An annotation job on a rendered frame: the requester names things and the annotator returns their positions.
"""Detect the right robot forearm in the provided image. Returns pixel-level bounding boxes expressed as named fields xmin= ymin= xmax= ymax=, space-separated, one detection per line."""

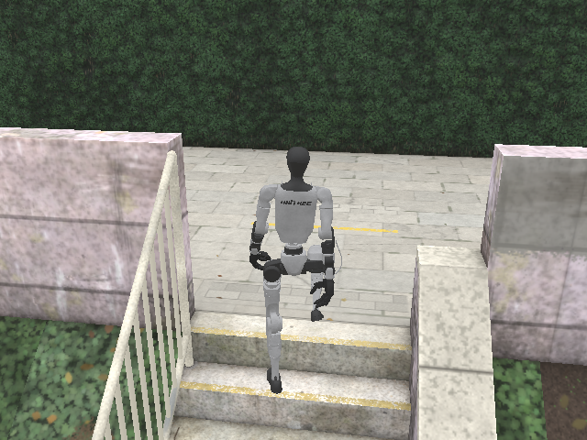
xmin=321 ymin=226 xmax=335 ymax=280

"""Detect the robot left hand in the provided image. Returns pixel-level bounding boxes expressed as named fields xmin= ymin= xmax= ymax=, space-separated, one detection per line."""
xmin=249 ymin=251 xmax=271 ymax=270

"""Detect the robot right upper arm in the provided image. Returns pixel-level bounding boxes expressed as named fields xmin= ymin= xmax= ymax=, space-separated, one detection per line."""
xmin=316 ymin=186 xmax=333 ymax=240

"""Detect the right robot thigh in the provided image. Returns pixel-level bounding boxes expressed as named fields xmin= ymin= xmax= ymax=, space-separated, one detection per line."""
xmin=306 ymin=245 xmax=324 ymax=273

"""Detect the robot right hand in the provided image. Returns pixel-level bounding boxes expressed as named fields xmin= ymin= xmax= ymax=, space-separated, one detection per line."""
xmin=310 ymin=279 xmax=335 ymax=308

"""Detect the robot left upper arm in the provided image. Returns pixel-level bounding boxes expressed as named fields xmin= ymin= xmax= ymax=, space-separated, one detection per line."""
xmin=254 ymin=184 xmax=277 ymax=235

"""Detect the humanoid robot torso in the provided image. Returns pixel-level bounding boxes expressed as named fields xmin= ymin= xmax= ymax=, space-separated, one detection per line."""
xmin=274 ymin=183 xmax=317 ymax=276

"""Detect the left robot forearm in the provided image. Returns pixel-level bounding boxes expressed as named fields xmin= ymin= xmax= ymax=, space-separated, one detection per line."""
xmin=249 ymin=221 xmax=264 ymax=255

